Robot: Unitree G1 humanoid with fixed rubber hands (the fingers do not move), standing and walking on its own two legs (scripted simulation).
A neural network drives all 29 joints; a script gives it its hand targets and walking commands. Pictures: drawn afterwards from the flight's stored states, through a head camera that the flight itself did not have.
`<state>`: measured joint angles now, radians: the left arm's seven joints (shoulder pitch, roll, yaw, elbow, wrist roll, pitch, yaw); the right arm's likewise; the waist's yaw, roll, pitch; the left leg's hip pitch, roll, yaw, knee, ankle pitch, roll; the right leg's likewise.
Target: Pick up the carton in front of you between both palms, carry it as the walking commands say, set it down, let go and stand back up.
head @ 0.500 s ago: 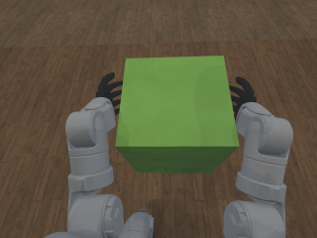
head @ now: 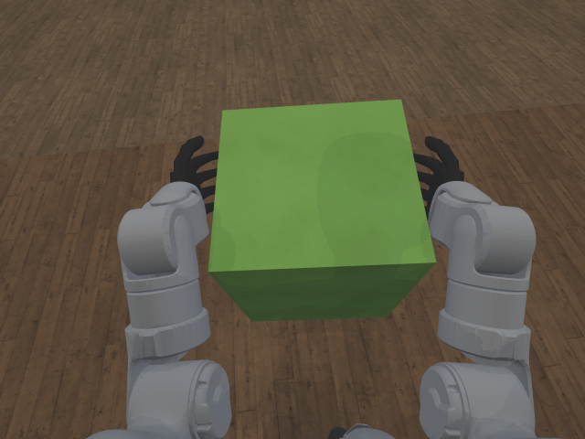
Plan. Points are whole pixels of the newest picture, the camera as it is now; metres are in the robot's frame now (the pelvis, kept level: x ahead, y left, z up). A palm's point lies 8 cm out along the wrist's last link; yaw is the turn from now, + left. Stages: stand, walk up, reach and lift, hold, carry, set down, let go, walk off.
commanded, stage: carry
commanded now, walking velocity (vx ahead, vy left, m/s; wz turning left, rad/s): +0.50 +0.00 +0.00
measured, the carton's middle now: (315, 227) +0.37 -0.01 +0.10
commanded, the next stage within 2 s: none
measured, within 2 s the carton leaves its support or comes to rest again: neither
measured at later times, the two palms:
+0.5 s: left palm (207, 72) +0.66 +0.16 +0.17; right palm (381, 75) +0.64 -0.14 +0.17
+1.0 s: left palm out of the picture +0.92 +0.16 +0.21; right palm out of the picture +0.94 -0.14 +0.20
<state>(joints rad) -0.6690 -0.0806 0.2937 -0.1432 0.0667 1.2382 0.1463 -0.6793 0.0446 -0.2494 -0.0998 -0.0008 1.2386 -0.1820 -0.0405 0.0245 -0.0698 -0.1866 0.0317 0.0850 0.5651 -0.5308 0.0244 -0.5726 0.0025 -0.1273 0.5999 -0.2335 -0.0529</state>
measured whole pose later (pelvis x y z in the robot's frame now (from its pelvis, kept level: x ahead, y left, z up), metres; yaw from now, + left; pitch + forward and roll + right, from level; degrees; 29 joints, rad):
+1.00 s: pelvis +0.58 -0.02 +0.06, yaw +1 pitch +5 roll +0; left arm -0.66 -0.07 0.28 -0.02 0.03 1.24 0.17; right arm -0.67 0.07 -0.30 -0.03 -0.05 1.28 -0.18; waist 0.08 0.01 -0.06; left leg -0.60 0.01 0.02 1.29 -0.41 0.05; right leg -0.42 0.01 -0.13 0.58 -0.33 -0.06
